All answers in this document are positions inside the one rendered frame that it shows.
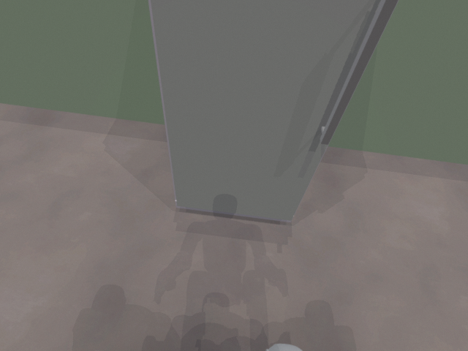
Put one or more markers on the fridge door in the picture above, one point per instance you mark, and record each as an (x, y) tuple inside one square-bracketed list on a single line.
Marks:
[(247, 86)]

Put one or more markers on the handle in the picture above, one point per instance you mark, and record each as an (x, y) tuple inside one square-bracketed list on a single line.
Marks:
[(369, 43)]

